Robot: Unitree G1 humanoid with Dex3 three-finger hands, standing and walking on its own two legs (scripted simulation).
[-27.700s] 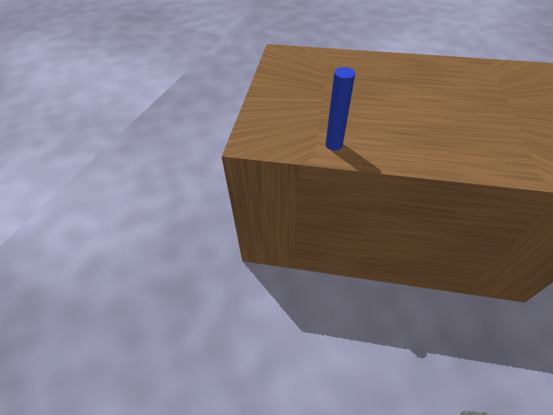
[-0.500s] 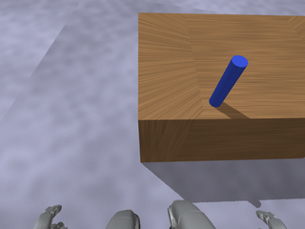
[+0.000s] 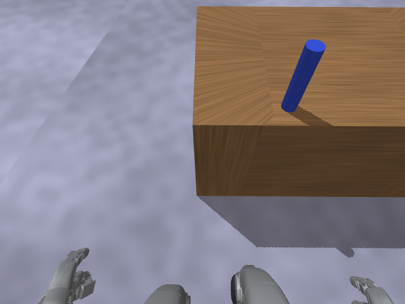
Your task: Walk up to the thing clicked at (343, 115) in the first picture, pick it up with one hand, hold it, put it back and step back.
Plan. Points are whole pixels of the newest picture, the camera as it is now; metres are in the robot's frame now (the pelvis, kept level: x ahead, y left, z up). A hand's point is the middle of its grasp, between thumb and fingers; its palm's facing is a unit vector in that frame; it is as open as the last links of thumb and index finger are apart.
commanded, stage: step back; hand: right
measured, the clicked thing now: (300, 80) +0.66 -0.25 -0.04
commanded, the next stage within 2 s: none
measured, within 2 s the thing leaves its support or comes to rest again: neither
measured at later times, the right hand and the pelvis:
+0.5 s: hand out of the picture -0.04 -0.33 -0.14, palm faces +0.03 +0.91 -0.40, open 7.4 cm; pelvis -0.15 -0.05 +0.01, yaw -4 degrees
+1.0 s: hand out of the picture -0.19 -0.34 -0.13, palm faces -0.04 +0.91 -0.42, open 7.4 cm; pelvis -0.31 -0.07 +0.00, yaw -3 degrees
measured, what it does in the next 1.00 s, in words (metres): walks backwards: right foot, then left foot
